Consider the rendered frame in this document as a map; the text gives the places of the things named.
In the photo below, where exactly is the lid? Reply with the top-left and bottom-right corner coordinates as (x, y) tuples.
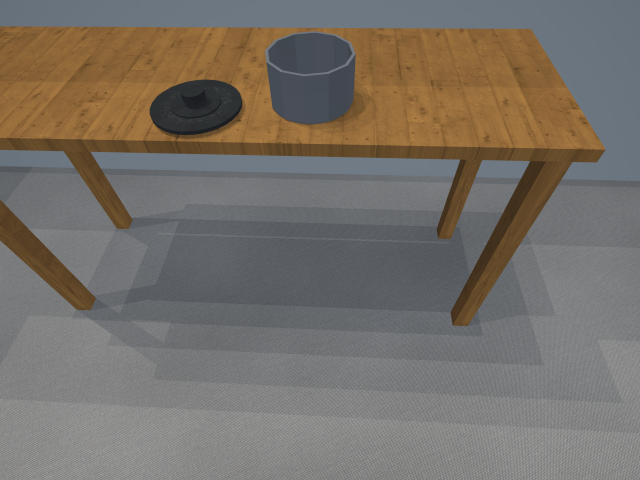
(150, 80), (242, 135)

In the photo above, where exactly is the table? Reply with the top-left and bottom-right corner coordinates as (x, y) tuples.
(0, 26), (606, 326)

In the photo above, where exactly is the knob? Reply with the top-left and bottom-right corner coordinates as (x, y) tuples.
(180, 84), (206, 105)

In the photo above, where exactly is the pot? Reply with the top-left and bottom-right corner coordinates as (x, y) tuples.
(265, 31), (356, 124)

